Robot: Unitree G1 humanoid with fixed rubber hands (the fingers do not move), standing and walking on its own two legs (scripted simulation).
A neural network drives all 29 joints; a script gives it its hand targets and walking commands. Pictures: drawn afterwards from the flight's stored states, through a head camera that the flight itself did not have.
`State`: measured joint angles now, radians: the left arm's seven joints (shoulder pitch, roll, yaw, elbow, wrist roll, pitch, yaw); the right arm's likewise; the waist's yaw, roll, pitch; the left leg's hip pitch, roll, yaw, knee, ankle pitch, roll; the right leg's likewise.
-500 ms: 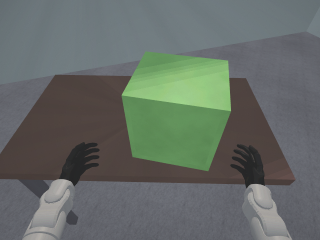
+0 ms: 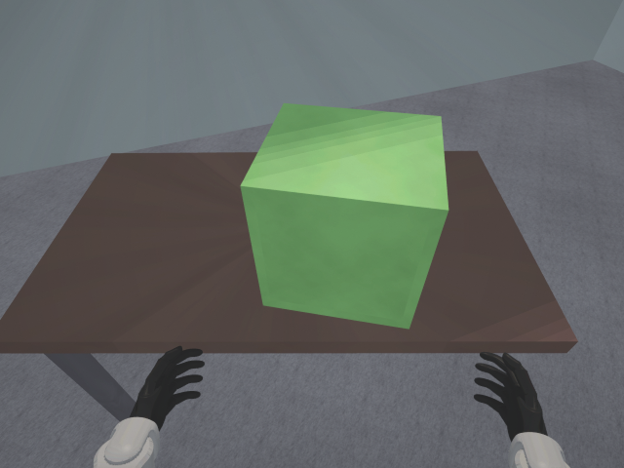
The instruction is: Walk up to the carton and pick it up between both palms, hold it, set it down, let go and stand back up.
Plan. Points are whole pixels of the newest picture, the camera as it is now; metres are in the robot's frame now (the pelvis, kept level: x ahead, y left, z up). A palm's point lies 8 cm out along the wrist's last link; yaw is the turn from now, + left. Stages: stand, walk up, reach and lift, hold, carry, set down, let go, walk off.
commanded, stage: set down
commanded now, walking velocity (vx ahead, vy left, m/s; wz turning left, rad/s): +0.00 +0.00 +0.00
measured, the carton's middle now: (346, 216) +0.50 +0.00 +0.04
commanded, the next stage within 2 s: let go in 0.50 s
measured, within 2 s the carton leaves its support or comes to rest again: neither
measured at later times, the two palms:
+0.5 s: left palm (179, 424) +0.18 +0.22 -0.06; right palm (523, 454) +0.18 -0.23 -0.08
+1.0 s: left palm (190, 436) +0.17 +0.21 -0.07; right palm (526, 462) +0.17 -0.23 -0.08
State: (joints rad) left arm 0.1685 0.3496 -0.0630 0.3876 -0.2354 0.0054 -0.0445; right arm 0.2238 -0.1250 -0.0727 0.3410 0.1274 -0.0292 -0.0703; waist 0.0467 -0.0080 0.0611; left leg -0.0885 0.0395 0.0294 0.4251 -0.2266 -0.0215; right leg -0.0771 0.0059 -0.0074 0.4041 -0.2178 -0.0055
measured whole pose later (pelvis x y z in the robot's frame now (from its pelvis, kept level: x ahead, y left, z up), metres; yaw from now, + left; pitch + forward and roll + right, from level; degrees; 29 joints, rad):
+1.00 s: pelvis +0.02 -0.01 +0.00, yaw -1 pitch -6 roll +0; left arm 0.23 0.20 -0.02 0.48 0.00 0.14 0.02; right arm 0.17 -0.17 -0.03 0.76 0.01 -0.20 0.01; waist 0.01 -0.01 0.09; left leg -0.03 0.06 0.04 0.39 -0.24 -0.04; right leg -0.03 0.02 0.00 0.39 -0.24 -0.02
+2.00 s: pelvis +0.00 +0.02 +0.00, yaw -5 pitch -1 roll +1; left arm 0.39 0.11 0.00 1.02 0.02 -0.01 0.03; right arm 0.35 -0.15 -0.03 1.12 -0.02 0.00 -0.02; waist -0.01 0.02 -0.03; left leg -0.17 0.02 0.12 0.42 -0.24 0.01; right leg -0.21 -0.01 0.09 0.46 -0.22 0.03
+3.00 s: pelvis -0.02 +0.01 +0.00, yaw -5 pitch +0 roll +1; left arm 0.32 0.11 -0.01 1.09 0.02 0.00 0.03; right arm 0.33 -0.15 -0.04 1.13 -0.01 0.01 -0.03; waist -0.01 0.02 -0.01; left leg -0.24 0.04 0.12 0.44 -0.20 0.00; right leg -0.29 0.01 0.09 0.49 -0.20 0.01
